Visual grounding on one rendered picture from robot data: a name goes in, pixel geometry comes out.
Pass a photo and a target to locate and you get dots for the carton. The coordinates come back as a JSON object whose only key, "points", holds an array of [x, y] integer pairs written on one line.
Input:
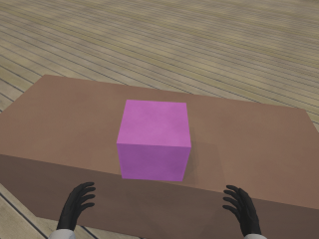
{"points": [[154, 140]]}

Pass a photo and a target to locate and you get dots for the robot left forearm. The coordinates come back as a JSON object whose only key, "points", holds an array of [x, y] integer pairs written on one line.
{"points": [[62, 234]]}

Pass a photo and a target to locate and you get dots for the robot right hand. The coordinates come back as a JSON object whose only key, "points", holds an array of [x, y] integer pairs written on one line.
{"points": [[245, 211]]}

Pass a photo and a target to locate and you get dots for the robot left hand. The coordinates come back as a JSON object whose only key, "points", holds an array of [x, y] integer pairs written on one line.
{"points": [[73, 206]]}

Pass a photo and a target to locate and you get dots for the pedestal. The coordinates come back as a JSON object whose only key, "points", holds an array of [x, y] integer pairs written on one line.
{"points": [[63, 132]]}

